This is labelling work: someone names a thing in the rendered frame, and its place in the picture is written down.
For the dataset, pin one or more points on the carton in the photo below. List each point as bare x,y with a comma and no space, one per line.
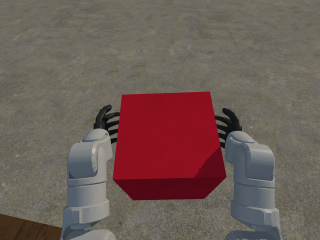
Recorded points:
168,146

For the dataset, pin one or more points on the robot right upper arm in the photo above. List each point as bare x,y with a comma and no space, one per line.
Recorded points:
248,235

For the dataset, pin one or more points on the robot right forearm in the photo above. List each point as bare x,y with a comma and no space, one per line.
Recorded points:
253,201

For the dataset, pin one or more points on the robot left forearm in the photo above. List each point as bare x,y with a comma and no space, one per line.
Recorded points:
87,202

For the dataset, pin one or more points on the robot left hand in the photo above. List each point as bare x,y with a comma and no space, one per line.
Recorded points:
101,121

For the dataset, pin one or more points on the robot left upper arm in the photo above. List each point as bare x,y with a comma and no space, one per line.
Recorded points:
97,234

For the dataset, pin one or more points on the robot right hand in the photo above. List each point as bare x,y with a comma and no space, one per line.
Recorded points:
233,124

